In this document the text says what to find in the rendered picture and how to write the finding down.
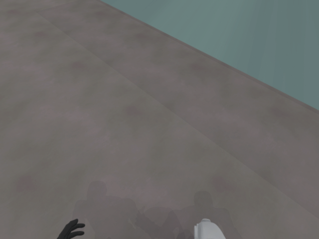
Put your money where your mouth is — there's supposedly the robot right thigh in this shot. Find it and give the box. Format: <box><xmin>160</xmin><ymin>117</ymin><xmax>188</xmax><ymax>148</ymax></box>
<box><xmin>194</xmin><ymin>222</ymin><xmax>226</xmax><ymax>239</ymax></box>

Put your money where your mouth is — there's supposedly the robot left hand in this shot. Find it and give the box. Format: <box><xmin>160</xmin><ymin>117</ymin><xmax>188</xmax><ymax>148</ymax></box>
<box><xmin>57</xmin><ymin>219</ymin><xmax>85</xmax><ymax>239</ymax></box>

